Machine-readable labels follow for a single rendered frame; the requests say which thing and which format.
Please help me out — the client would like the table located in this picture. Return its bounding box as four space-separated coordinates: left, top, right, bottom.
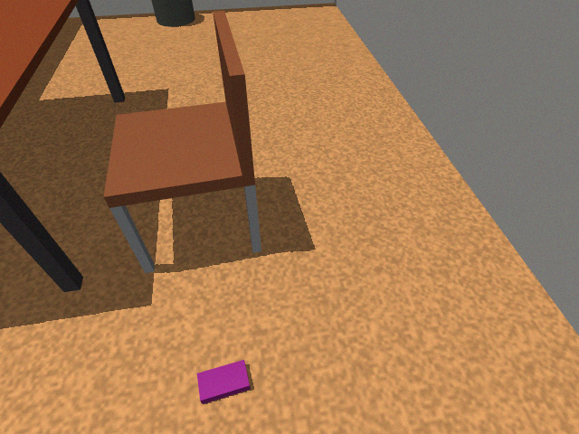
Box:
0 0 125 292

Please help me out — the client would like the chair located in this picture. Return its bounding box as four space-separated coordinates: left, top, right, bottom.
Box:
103 11 261 273

